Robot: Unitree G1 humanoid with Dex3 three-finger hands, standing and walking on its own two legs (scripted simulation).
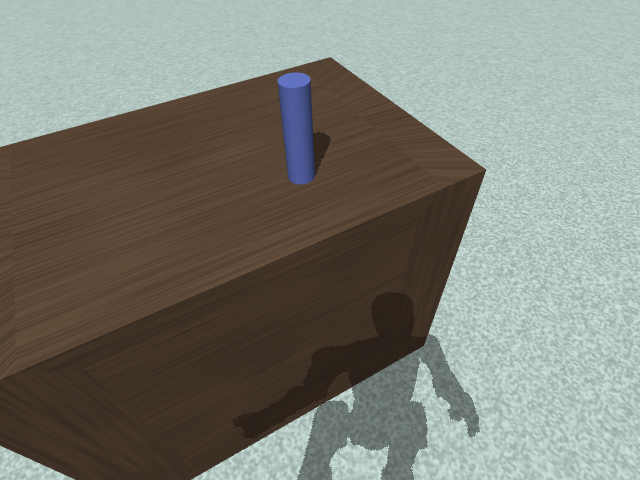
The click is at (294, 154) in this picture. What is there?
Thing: slim round
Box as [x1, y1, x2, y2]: [278, 72, 314, 183]
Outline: 287,73 278,78 278,90 288,177 294,183 306,183 314,177 310,79 307,75 303,73
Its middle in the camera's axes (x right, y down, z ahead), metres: -0.04 -0.20 +0.73
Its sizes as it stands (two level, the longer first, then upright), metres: 0.055 0.055 0.200
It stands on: a support 0.75 m high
